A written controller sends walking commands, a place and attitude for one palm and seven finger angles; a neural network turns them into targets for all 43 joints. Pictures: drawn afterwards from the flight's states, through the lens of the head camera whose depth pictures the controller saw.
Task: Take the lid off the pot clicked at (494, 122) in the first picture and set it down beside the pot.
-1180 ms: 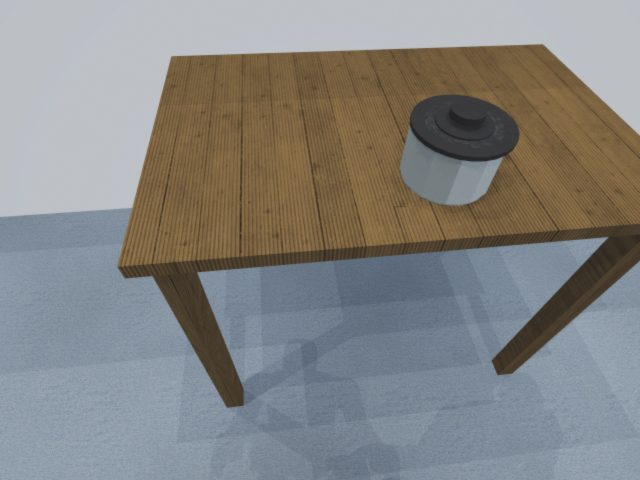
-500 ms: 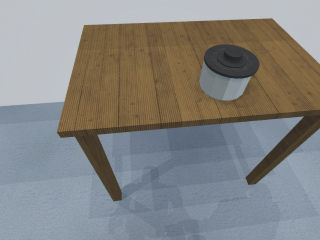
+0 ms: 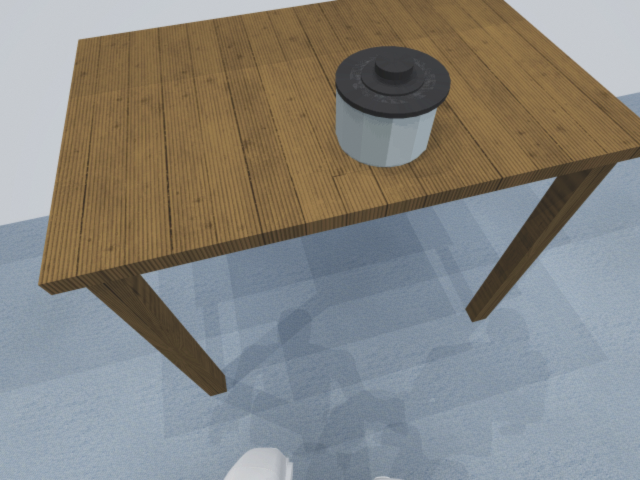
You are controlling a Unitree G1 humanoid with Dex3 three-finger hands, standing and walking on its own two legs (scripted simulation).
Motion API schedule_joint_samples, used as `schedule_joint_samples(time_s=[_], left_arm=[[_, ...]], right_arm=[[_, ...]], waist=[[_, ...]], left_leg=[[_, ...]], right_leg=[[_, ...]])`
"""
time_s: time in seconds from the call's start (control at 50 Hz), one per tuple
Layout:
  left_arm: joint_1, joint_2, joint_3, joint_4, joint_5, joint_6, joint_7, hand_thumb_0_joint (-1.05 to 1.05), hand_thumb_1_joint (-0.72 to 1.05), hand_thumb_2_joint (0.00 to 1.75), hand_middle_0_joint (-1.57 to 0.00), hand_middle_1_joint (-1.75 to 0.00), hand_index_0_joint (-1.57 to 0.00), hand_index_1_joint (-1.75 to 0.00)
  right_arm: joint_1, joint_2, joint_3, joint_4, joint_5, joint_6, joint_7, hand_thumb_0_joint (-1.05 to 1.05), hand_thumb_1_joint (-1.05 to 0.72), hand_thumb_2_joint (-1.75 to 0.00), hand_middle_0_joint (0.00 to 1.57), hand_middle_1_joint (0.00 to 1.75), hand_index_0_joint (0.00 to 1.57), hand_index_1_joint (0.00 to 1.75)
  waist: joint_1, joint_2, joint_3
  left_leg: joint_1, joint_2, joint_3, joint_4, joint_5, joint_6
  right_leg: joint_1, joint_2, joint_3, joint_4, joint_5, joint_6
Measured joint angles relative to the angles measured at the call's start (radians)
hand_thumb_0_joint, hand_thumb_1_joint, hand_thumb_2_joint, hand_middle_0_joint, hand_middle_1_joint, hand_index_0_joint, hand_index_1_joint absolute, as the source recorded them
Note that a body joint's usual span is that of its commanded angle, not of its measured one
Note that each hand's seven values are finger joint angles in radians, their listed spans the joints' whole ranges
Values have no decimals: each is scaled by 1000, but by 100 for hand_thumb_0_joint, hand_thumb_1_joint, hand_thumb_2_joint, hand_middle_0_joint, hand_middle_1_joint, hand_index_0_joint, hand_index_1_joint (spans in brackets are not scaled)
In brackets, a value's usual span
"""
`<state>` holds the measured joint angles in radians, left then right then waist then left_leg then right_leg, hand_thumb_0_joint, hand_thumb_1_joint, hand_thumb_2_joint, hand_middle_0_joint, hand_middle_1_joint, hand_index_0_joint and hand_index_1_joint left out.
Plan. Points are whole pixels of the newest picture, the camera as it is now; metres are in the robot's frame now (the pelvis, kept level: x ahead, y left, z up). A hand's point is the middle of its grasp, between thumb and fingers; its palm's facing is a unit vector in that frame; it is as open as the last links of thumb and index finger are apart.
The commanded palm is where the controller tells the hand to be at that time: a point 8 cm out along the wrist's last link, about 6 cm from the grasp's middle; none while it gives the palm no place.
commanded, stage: walk to a spot facing it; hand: left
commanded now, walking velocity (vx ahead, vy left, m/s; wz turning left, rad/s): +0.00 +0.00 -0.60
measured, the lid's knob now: (394, 65) +0.63 -0.04 +0.15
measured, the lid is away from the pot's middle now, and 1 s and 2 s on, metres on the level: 0.00 0.00 0.00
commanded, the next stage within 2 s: none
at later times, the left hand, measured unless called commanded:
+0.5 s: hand (184, 424) +0.18 +0.23 -0.15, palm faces -0.26 -0.94 -0.23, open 7.4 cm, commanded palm none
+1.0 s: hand (253, 393) +0.24 +0.14 -0.17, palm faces -0.58 -0.79 -0.19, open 7.4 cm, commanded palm none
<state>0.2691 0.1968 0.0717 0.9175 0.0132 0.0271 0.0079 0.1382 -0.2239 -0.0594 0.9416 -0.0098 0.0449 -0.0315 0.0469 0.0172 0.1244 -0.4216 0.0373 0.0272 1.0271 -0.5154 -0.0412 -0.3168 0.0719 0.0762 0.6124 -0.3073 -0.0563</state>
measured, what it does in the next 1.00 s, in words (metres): steps on the spot, turning right: left foot, then right foot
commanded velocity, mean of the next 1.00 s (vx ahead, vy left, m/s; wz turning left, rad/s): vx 0.00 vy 0.00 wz -0.60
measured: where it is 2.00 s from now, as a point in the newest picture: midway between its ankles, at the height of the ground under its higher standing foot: outside the picture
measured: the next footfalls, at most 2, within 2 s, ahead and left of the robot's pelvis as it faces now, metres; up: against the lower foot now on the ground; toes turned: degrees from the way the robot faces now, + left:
left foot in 0.28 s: +0.07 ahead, +0.16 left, +0.00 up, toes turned -12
right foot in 0.62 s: -0.02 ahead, -0.10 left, +0.00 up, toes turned -24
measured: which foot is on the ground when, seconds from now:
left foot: up 0.00-0.26, down 0.28-0.60, up 0.62-0.88, down 0.90-1.00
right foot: down 0.00-0.26, up 0.28-0.60, down 0.62-0.90, up 0.92-1.00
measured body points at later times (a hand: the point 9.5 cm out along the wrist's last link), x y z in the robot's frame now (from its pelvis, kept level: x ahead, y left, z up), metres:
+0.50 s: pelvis +0.01 +0.05 +0.01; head +0.08 +0.05 +0.45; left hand +0.20 +0.28 -0.13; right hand +0.02 -0.21 -0.12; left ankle +0.03 +0.17 -0.73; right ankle -0.05 -0.08 -0.67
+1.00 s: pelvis +0.03 +0.04 +0.00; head +0.09 +0.03 +0.44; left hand +0.27 +0.18 -0.15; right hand -0.06 -0.21 -0.13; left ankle +0.12 +0.12 -0.73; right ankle -0.07 -0.05 -0.67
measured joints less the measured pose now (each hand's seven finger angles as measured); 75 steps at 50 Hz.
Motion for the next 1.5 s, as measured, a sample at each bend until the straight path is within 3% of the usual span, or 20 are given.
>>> schedule_joint_samples(time_s=[0.16,0.26,0.34,0.38,0.42,0.54,0.6,0.62,0.66,0.72,0.86,0.9,0.96,1.0,1.04,1.16,1.22,1.26,1.32,1.5], left_arm=[[6,11,-2,-18,4,18,-9,1,90,90,-20,-30,-20,-30],[-17,36,4,-45,1,30,-12,1,90,90,-21,-30,-20,-30],[-81,81,21,-61,2,36,-22,1,90,90,-20,-30,-20,-29],[-106,98,27,-76,2,34,-29,1,90,90,-20,-30,-20,-29],[-122,107,29,-92,-1,34,-37,1,91,90,-20,-30,-20,-29],[-155,102,14,-105,-4,39,-54,1,91,90,-20,-30,-20,-29],[-161,95,0,-107,-5,25,-58,1,91,90,-20,-30,-20,-29],[-157,98,-3,-110,-3,13,-54,1,91,90,-20,-30,-20,-29],[-158,76,-9,-104,-4,2,-36,1,91,90,-20,-30,-20,-29],[-136,49,-13,-101,-2,11,-19,1,90,90,-20,-30,-20,-29],[-98,35,-17,-69,3,36,-22,1,90,90,-21,-30,-20,-30],[-90,38,-13,-69,-3,45,-25,1,90,90,-21,-30,-21,-30],[-102,57,0,-63,-4,53,-30,1,90,90,-20,-30,-20,-30],[-116,66,7,-60,-1,52,-38,1,90,90,-20,-30,-20,-29],[-129,68,11,-66,-4,51,-46,1,90,90,-20,-30,-20,-29],[-141,53,2,-81,-9,44,-58,1,91,90,-20,-30,-20,-29],[-133,53,-4,-87,-4,22,-54,1,90,90,-20,-30,-20,-29],[-131,39,-9,-82,-4,12,-39,1,90,90,-20,-30,-20,-29],[-110,24,-7,-82,-2,15,-22,1,90,90,-20,-30,-20,-29],[-52,26,-5,-47,2,34,-18,1,90,90,-20,-30,-20,-30]], right_arm=[[-81,-3,4,-76,10,-17,2,1,-91,-90,19,30,20,30],[-78,2,16,-114,17,-38,1,1,-91,-90,20,30,20,30],[-38,22,34,-132,-4,-43,4,1,-91,-90,20,30,20,30],[-9,32,45,-129,-11,-38,6,1,-91,-90,20,30,20,30],[17,36,52,-121,-15,-34,8,1,-90,-90,20,30,20,30],[77,21,49,-102,-18,-33,16,1,-90,-90,20,30,21,30],[112,-1,36,-94,-13,-31,20,1,-90,-90,20,30,21,30],[123,-7,32,-90,-8,-27,22,1,-90,-90,20,30,21,30],[111,-33,20,-70,-5,-3,15,1,-90,-90,20,30,21,30],[94,-50,8,-49,-3,14,7,1,-91,-90,20,30,20,30],[75,-33,7,-83,6,-13,12,1,-91,-90,19,30,20,30],[85,-26,13,-98,5,-32,11,1,-91,-90,20,30,20,30],[92,3,35,-104,-6,-38,12,1,-91,-90,20,30,20,30],[102,22,48,-102,-13,-37,13,1,-91,-90,20,30,20,30],[107,34,57,-97,-16,-31,13,1,-91,-90,20,30,20,30],[104,33,48,-87,-17,-26,23,1,-90,-90,20,30,21,30],[111,20,32,-88,-9,-20,28,1,-90,-90,20,30,21,30],[93,2,19,-74,-6,4,22,1,-90,-90,20,30,21,30],[63,-13,8,-59,-6,23,15,1,-90,-90,20,30,21,30],[1,-4,11,-103,5,-8,9,1,-91,-90,20,30,20,30]], waist=[[10,-34,-2],[3,-51,-20],[-11,-81,1],[-14,-84,6],[-15,-80,8],[-43,-36,10],[-59,-12,3],[-61,-16,-6],[-70,14,8],[-70,16,11],[-65,-37,-5],[-68,-41,-19],[-63,-67,-17],[-63,-72,-13],[-56,-68,-8],[-57,-21,-10],[-58,-6,-20],[-63,20,-12],[-52,21,-10],[-24,-39,-16]], left_leg=[[-9,-9,-49,-143,62,-15],[106,-25,-60,-440,172,6],[123,-22,-37,-451,212,39],[140,-11,-24,-475,220,38],[157,3,-4,-505,232,37],[180,54,69,-523,224,23],[160,83,102,-449,178,2],[131,89,113,-378,146,-3],[55,89,56,-177,20,-14],[-22,67,18,-18,-7,-27],[17,19,27,-263,117,-34],[62,17,29,-392,231,3],[70,36,65,-365,208,44],[96,47,78,-398,207,41],[122,60,93,-442,227,32],[153,109,156,-473,233,11],[120,135,172,-362,171,-10],[55,121,95,-185,40,-15],[-23,80,30,-9,17,-20],[27,0,10,-264,99,-23]], right_leg=[[19,25,116,-102,74,22],[-13,48,170,-58,58,57],[-135,28,76,295,-157,83],[-184,4,21,454,-173,97],[-198,-28,-19,498,-171,108],[-93,-89,-90,224,-170,106],[18,-84,-108,-7,-40,81],[40,-84,-96,-56,13,47],[27,-60,-82,-17,-13,33],[36,-45,-39,-20,-27,45],[35,-31,69,-9,-29,69],[13,-13,88,37,-51,77],[-74,-9,41,294,-212,81],[-118,-25,-12,435,-219,87],[-133,-48,-56,463,-210,95],[-43,-88,-128,179,-173,93],[39,-81,-127,-20,0,58],[30,-61,-123,12,-16,30],[37,-45,-91,-10,-23,20],[32,-6,36,-51,14,34]])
